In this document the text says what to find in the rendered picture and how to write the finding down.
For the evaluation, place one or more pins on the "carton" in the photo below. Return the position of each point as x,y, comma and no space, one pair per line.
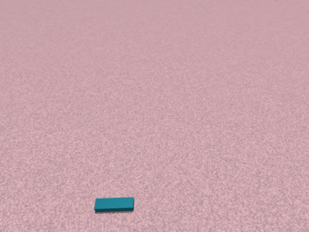
114,204

